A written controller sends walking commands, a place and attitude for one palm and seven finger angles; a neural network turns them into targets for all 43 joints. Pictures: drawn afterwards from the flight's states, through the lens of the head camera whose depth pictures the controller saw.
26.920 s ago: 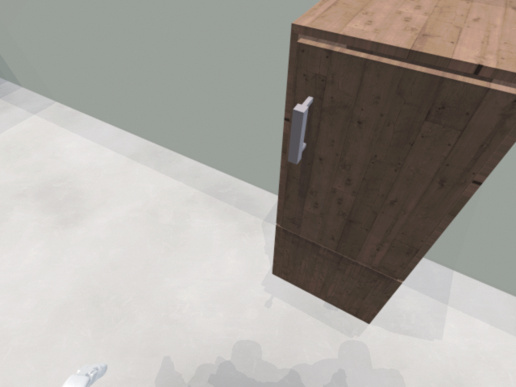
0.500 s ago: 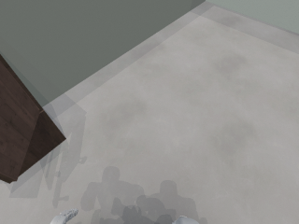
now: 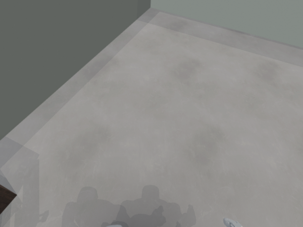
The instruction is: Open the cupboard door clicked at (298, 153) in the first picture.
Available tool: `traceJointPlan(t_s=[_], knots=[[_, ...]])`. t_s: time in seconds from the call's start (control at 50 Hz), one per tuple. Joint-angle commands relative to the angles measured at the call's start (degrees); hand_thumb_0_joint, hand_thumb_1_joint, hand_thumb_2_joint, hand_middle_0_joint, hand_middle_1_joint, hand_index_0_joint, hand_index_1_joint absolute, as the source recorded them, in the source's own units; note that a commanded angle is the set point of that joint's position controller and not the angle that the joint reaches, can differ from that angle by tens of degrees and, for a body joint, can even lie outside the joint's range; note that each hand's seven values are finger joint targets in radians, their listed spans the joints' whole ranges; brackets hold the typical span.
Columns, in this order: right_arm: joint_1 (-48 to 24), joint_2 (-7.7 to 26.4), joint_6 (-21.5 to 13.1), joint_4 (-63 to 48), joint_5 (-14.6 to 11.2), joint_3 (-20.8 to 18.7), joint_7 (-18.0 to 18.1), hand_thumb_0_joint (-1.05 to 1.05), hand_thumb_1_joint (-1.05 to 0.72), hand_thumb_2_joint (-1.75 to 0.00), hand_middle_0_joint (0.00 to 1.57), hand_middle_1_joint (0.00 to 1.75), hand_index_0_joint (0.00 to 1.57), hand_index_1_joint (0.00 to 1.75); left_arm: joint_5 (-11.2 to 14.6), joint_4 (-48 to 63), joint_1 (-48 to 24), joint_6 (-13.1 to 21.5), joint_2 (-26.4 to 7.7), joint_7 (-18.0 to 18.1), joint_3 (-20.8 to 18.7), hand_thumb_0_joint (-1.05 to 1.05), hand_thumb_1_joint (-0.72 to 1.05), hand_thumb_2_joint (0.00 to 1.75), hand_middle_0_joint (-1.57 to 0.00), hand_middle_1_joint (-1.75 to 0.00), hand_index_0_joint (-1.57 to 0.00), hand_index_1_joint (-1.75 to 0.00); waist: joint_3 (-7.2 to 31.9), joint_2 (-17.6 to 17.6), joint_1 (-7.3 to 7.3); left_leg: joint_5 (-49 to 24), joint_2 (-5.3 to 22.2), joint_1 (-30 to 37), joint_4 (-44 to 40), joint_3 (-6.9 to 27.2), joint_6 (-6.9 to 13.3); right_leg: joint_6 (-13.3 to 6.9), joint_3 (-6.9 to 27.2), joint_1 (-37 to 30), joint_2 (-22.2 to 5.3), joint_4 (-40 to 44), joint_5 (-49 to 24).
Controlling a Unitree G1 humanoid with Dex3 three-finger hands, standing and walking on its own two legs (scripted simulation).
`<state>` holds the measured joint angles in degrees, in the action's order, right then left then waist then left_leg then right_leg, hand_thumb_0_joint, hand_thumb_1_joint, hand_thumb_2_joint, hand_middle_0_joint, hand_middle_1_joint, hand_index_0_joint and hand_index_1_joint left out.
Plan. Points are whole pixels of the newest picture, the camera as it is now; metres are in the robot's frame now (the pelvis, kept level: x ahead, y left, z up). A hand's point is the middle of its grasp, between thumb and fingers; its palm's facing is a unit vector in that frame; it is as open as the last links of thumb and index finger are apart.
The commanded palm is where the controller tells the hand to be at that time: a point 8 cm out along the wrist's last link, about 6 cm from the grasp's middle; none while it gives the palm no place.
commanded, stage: walk to a spot facing it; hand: left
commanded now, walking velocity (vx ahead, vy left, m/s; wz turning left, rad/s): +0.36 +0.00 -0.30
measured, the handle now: out of the picture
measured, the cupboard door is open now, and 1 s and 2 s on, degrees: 45 45 45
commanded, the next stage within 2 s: turn to face it in 0.96 s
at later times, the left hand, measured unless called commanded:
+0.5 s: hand (120, 173) +0.30 +0.12 -0.16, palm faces -0.09 -0.98 -0.20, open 7.2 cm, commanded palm none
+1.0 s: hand (143, 109) +0.58 +0.07 -0.15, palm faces -0.18 -0.96 -0.20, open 7.4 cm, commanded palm none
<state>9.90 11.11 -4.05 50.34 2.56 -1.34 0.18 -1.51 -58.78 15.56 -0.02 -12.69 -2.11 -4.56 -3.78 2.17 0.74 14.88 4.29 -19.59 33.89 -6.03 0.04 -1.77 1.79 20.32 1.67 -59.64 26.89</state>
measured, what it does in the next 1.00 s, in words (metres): walks ahead: right foot, then left foot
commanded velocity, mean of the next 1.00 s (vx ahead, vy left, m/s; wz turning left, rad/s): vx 0.36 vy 0.00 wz -0.13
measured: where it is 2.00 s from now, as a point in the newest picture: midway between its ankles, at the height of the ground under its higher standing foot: (179, 158)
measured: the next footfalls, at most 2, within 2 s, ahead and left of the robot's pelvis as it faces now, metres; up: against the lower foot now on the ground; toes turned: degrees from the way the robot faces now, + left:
right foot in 0.28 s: +0.22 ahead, -0.16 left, +0.00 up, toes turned -11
left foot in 0.64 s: +0.44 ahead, +0.06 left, +0.00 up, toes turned +2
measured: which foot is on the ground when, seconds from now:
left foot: down 0.00-0.26, up 0.28-0.62, down 0.64-1.00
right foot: up 0.00-0.26, down 0.28-0.64, up 0.66-1.00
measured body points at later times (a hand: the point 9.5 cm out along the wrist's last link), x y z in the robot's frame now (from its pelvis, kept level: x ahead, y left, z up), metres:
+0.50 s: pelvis +0.22 -0.06 +0.01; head +0.25 -0.06 +0.46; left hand +0.30 +0.17 -0.14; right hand +0.21 -0.31 -0.14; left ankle +0.28 +0.09 -0.68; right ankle +0.18 -0.15 -0.73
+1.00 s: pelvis +0.46 -0.10 +0.00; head +0.48 -0.12 +0.45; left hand +0.59 +0.12 -0.14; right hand +0.36 -0.32 -0.16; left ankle +0.40 +0.06 -0.73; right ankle +0.52 -0.23 -0.72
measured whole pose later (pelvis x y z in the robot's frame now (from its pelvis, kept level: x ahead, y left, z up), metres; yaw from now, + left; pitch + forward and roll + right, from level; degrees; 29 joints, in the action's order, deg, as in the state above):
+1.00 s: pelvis +0.46 -0.10 +0.00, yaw -10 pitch +0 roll +2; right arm 21.9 10.1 -2.0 62.5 2.1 -2.5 -0.3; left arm -1.8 -57.9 8.3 1.8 -10.9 -2.7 -3.7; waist -3.0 -0.1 -1.3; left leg 20.5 5.6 -4.5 26.0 -10.7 -3.2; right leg -0.4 -5.9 24.3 -4.8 -34.0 12.1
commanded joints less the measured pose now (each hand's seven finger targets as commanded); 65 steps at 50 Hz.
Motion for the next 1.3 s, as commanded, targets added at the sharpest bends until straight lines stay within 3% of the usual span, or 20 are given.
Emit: traceJointPlan(t_s=[0.0, 0.08, 0.2, 0.22, 0.24, 0.26, 0.3, 0.38, 0.52, 0.58, 0.62, 0.64, 0.7, 0.78, 0.94, 0.96, 1.0, 1.04, 1.12, 1.28], knots=[[11.02, 9.52, -0.44, 1.51, 0.05, -2.26, 1.30, 0.00, -0.90, -0.90, 0.20, 0.30, 0.20, 0.30, -0.41, 8.13, -8.93, 2.35, -2.77, -1.28, -0.61, 0.00, 0.90, 0.90, -0.20, -0.30, -0.20, -0.30, -0.95, -11.74, -3.15, -1.29, 17.07, 13.58, -22.26, 17.61, 7.49, 1.00, 0.39, 21.15, -7.06, -8.41, -7.08], [12.25, 10.05, -0.45, 3.33, -0.10, -2.33, 1.04, 0.00, -0.90, -0.90, 0.20, 0.30, 0.20, 0.30, 0.00, 8.04, -9.98, 1.42, -0.20, -1.85, 0.86, 0.00, 0.90, 0.90, -0.20, -0.30, -0.20, -0.30, 4.59, -12.24, -2.66, -13.84, 12.37, 14.58, -19.62, 2.27, 4.85, 1.24, -5.61, 10.42, -5.95, 11.61, -9.82], [10.55, 10.04, 1.25, 4.88, -0.30, -2.38, 0.17, 0.00, -0.90, -0.90, 0.20, 0.30, 0.20, 0.30, -0.32, 5.25, -5.00, 1.30, -3.57, -1.29, -0.37, 0.00, 0.90, 0.90, -0.20, -0.30, -0.20, -0.30, 2.89, -5.03, 1.64, -2.12, 11.53, 4.04, -12.15, -1.50, 2.91, -0.10, -9.97, -11.59, -2.04, 26.05, -14.63], [9.51, 8.88, 1.21, 4.80, -0.74, -1.93, -0.06, 0.00, -0.90, -0.90, 0.20, 0.30, 0.20, 0.30, -0.47, 3.00, 2.57, 1.78, -6.34, -0.76, -1.21, 0.00, 0.90, 0.90, -0.20, -0.30, -0.20, -0.30, 5.64, 0.15, 5.54, -4.38, 8.03, -1.69, -0.30, -4.89, 1.11, -2.08, -5.33, -22.50, -4.02, 29.41, -9.64], [9.09, 5.00, 0.94, 3.37, -1.78, -0.95, -0.59, 0.00, -0.90, -0.90, 0.20, 0.30, 0.20, 0.30, -0.85, 0.62, 11.24, 2.51, -12.86, 0.29, -2.97, 0.00, 0.90, 0.90, -0.20, -0.30, -0.20, -0.30, 10.23, 16.39, 8.95, 5.87, 0.90, -15.86, 19.80, -9.46, -1.43, -8.29, 17.35, -34.51, -18.33, 38.24, 1.71], [6.20, 5.26, 0.95, 1.62, -2.02, -1.25, -0.61, 0.00, -0.90, -0.90, 0.20, 0.30, 0.20, 0.30, 0.45, 0.10, 13.67, 2.27, -15.68, 1.30, -3.49, 0.00, 0.90, 0.90, -0.20, -0.30, -0.20, -0.30, 10.86, 17.89, 9.25, 20.92, -0.47, -21.22, 33.35, -2.08, -1.19, -12.65, 32.34, -33.11, -26.79, 48.02, 2.80], [3.45, 5.81, 0.74, 2.82, -1.62, -1.94, -0.56, 0.00, -0.90, -0.90, 0.20, 0.30, 0.20, 0.30, 0.78, 1.64, 5.49, 2.08, -11.04, 2.11, -2.35, 0.00, 0.90, 0.90, -0.20, -0.30, -0.20, -0.30, 3.67, 8.51, 5.05, 11.62, 4.60, -24.12, 36.72, 4.65, -1.34, -12.23, 23.85, -23.76, -23.42, 47.92, -1.09], [7.64, 2.93, 2.05, 6.29, -1.02, -1.58, -0.64, 0.00, -0.90, -0.90, 0.20, 0.30, 0.20, 0.30, 0.21, 2.73, -1.64, 3.60, -5.91, 2.27, -0.62, 0.00, 0.90, 0.90, -0.20, -0.30, -0.20, -0.30, 4.54, 5.51, -1.22, 7.11, 5.22, -9.85, 22.25, 2.84, -2.74, -9.07, 5.92, -11.82, -17.55, 46.26, -23.14], [2.44, 2.12, 1.19, 4.56, -1.14, -1.81, -1.88, 0.00, -0.90, -0.90, 0.20, 0.30, 0.20, 0.30, 0.51, -0.72, 1.20, 4.41, -7.22, 1.49, -0.86, 0.00, 0.90, 0.90, -0.20, -0.30, -0.20, -0.30, 0.48, 2.64, -1.08, -3.96, 1.17, -2.93, 0.71, -1.45, -2.40, -6.98, 2.50, -11.74, -15.12, 45.86, -17.61], [10.68, 5.73, 0.22, 7.23, -0.78, -2.79, -1.07, 0.00, -0.90, -0.90, 0.20, 0.30, 0.20, 0.30, 0.62, -0.71, 0.51, 4.25, -5.67, 1.46, -0.55, 0.00, 0.90, 0.90, -0.20, -0.30, -0.20, -0.30, 2.54, -1.85, -5.63, -4.71, 0.19, 13.61, -6.45, -0.97, -0.12, -4.37, -1.39, -5.28, -11.23, 32.16, -24.01], [24.78, 15.61, 0.08, 10.28, 0.44, -5.04, 0.23, 0.00, -0.90, -0.90, 0.20, 0.30, 0.20, 0.30, 1.05, 1.91, 1.63, 4.32, -1.16, 0.93, 0.74, 0.00, 0.90, 0.90, -0.20, -0.30, -0.20, -0.30, 11.46, -22.43, -9.51, 2.56, 22.80, 31.32, -17.74, 31.34, 11.00, 0.31, -8.66, 14.11, -0.19, -2.11, 4.01], [24.35, 15.12, 0.72, 9.90, 0.12, -4.74, 0.60, 0.00, -0.90, -0.90, 0.20, 0.30, 0.20, 0.30, 0.58, 3.47, -2.77, 4.43, -2.78, 1.09, 0.62, 0.00, 0.90, 0.90, -0.20, -0.30, -0.20, -0.30, 8.70, -15.34, -9.59, 2.99, 24.74, 28.87, -19.27, 34.84, 13.79, -0.47, -2.20, 18.61, -2.55, -11.56, 4.95], [14.38, 8.01, -0.20, 7.39, -0.20, -3.02, 0.88, 0.00, -0.90, -0.90, 0.20, 0.30, 0.20, 0.30, 0.05, 2.98, -6.36, 3.91, -2.24, 0.43, 0.13, 0.00, 0.90, 0.90, -0.20, -0.30, -0.20, -0.30, 0.34, -9.66, -4.83, 2.79, 19.19, 13.10, -22.51, 22.27, 9.41, 0.61, 0.20, 19.50, -8.34, -13.51, -6.73], [11.61, 7.42, -0.93, 7.79, -0.60, -2.76, 0.86, 0.00, -0.90, -0.90, 0.20, 0.30, 0.20, 0.30, -0.03, 2.34, -3.76, 2.15, 0.59, -0.45, 0.80, 0.00, 0.90, 0.90, -0.20, -0.30, -0.20, -0.30, 2.63, -9.80, -1.43, -5.41, 13.35, 10.82, -23.39, 6.11, 6.32, 2.06, -3.94, 11.34, -8.87, 4.39, -11.53], [10.95, 7.95, 1.12, 9.06, -0.45, -2.68, -0.05, 0.00, -0.90, -0.90, 0.20, 0.30, 0.20, 0.30, -0.27, 1.36, -2.57, 2.17, -1.71, -0.37, -0.09, 0.00, 0.90, 0.90, -0.20, -0.30, -0.20, -0.30, 1.23, -4.72, 1.02, 4.92, 10.28, 4.61, -15.56, -0.35, 3.74, 1.38, -10.10, -8.64, -4.23, 27.18, -16.33], [10.11, 6.80, 1.19, 9.05, -0.80, -2.49, -0.29, 0.00, -0.90, -0.90, 0.20, 0.30, 0.20, 0.30, -0.40, -0.25, 3.26, 2.62, -4.14, 0.03, -0.69, 0.00, 0.90, 0.90, -0.20, -0.30, -0.20, -0.30, 3.29, -0.77, 3.87, 3.34, 6.92, 1.02, -5.92, -3.59, 2.05, 0.00, -6.44, -16.23, -5.21, 30.26, -13.24], [9.50, 2.83, 1.16, 6.11, -2.03, -1.49, -0.63, 0.00, -0.90, -0.90, 0.20, 0.30, 0.20, 0.30, 0.11, -2.90, 14.39, 3.33, -14.16, 1.42, -2.99, 0.00, 0.90, 0.90, -0.20, -0.30, -0.20, -0.30, 9.72, 19.47, 7.64, 22.48, -1.87, -17.24, 27.41, -3.70, -0.72, -10.46, 27.58, -30.66, -27.83, 47.95, -1.19], [5.73, 3.87, 1.18, 6.26, -1.90, -2.24, -0.49, 0.00, -0.90, -0.90, 0.20, 0.30, 0.20, 0.30, 0.63, -1.50, 7.36, 2.97, -10.06, 2.25, -1.73, 0.00, 0.90, 0.90, -0.20, -0.30, -0.20, -0.30, 3.70, 9.37, 4.24, 13.19, 2.98, -19.67, 34.99, 3.93, -0.70, -10.35, 21.60, -20.47, -25.41, 49.21, -1.09], [9.35, -0.13, 2.71, 9.27, -1.62, -1.07, -0.01, 0.00, -0.90, -0.90, 0.20, 0.30, 0.20, 0.30, 0.10, 0.02, 0.23, 4.35, -2.62, 2.92, 0.80, 0.00, 0.90, 0.90, -0.20, -0.30, -0.20, -0.30, 4.32, 5.38, -1.58, 7.73, 3.52, -8.30, 23.16, 3.90, -2.06, -6.66, -1.27, -11.46, -20.90, 44.73, -38.71], [6.31, 1.32, 3.49, 6.76, -1.58, -0.94, -0.88, 0.00, -0.90, -0.90, 0.20, 0.30, 0.20, 0.30, 0.72, 0.69, -1.20, 2.84, -5.75, 3.13, -0.19, 0.00, 0.90, 0.90, -0.20, -0.30, -0.20, -0.30, 4.71, 5.11, -2.25, -4.98, -0.96, 1.12, -0.45, -2.42, -1.79, -2.00, -11.58, -13.69, -18.41, 32.79, -45.33]])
